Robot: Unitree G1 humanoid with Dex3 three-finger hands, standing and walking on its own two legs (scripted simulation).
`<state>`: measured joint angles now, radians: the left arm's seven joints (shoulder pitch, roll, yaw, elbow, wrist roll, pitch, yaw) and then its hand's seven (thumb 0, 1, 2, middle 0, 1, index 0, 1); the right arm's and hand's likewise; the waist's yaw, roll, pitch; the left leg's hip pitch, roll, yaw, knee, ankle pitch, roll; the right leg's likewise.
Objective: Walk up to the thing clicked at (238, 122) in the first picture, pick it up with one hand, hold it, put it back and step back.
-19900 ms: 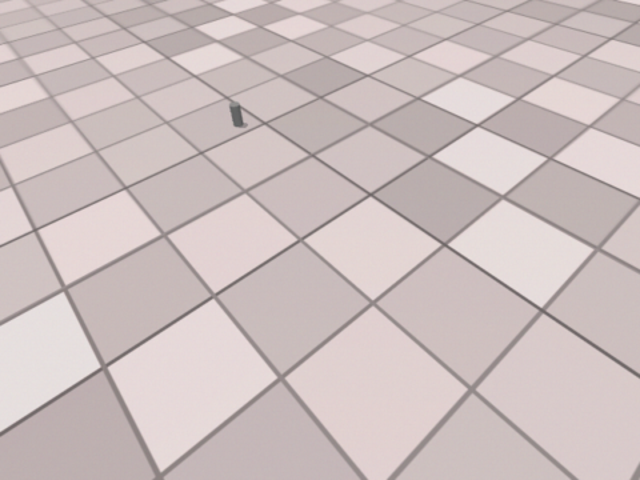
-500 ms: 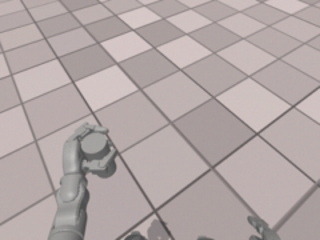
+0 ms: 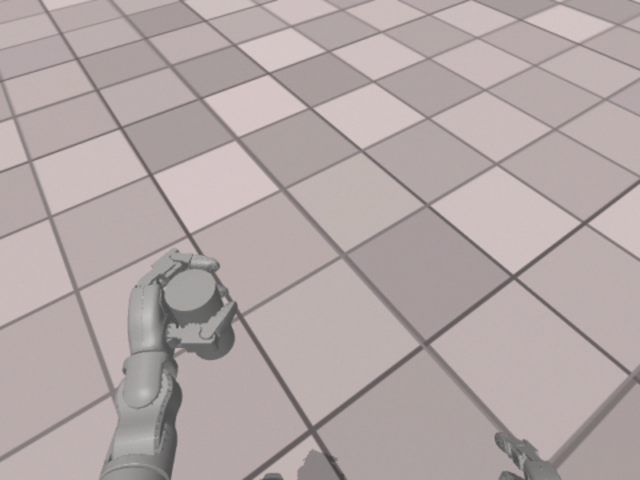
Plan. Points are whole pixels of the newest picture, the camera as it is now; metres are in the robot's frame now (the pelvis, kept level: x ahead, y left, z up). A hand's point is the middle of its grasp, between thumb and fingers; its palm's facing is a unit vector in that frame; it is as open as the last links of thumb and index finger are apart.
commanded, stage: hold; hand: left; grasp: from the side
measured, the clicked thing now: (203, 317) +0.33 +0.18 +0.01
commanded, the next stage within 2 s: none
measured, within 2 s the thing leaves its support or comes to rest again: neither
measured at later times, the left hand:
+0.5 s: hand (204, 305) +0.33 +0.16 +0.05, palm faces +0.13 -0.99 -0.01, open 8.2 cm
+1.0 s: hand (203, 303) +0.33 +0.16 +0.06, palm faces +0.13 -0.99 -0.02, open 8.2 cm
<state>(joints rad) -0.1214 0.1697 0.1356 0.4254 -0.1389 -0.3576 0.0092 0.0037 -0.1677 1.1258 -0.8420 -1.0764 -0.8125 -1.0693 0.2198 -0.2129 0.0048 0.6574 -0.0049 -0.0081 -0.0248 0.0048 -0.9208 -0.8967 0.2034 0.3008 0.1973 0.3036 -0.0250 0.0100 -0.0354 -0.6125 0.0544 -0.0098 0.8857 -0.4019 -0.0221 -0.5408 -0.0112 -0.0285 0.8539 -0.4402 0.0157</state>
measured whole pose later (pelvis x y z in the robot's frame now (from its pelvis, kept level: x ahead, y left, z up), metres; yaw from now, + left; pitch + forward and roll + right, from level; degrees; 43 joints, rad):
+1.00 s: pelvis +0.00 +0.00 +0.01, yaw +0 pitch +5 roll -1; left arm -0.13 0.17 0.13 0.43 -0.14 -0.36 0.00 0.00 -0.17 1.12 -0.84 -1.08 -0.81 -1.07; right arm 0.22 -0.21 0.01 0.68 0.00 -0.02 -0.02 0.01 -0.91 -0.90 0.20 0.30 0.20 0.30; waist -0.02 0.01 -0.02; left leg -0.55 0.05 -0.01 0.83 -0.37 -0.03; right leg -0.48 -0.01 -0.03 0.81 -0.42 0.01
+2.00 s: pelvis -0.01 +0.00 +0.01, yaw +0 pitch +5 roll -1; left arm -0.12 0.17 0.13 0.43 -0.14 -0.37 0.01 0.00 -0.16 1.12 -0.84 -1.08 -0.81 -1.07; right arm 0.23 -0.21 0.01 0.67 0.00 -0.03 -0.02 0.01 -0.92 -0.90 0.20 0.30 0.20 0.30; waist -0.02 0.01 -0.02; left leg -0.54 0.05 -0.01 0.83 -0.36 -0.02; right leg -0.47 -0.01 -0.02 0.80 -0.40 0.02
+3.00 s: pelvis -0.04 +0.00 -0.17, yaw -3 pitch +30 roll -4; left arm -0.42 0.25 0.33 0.88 -0.14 -0.76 -0.06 0.00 -0.15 1.11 -0.84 -1.08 -0.81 -1.07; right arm 0.13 -0.25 -0.02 0.71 -0.07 -0.03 0.07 0.00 -0.91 -0.90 0.20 0.30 0.20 0.30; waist -0.06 0.00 -0.20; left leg -1.58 0.07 -0.06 1.68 -0.63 -0.03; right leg -1.50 0.01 -0.03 1.66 -0.68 0.01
